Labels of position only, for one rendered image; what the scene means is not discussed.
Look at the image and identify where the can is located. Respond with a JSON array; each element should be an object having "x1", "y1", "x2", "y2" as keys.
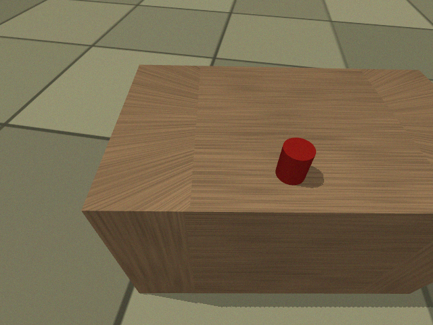
[{"x1": 275, "y1": 137, "x2": 316, "y2": 186}]

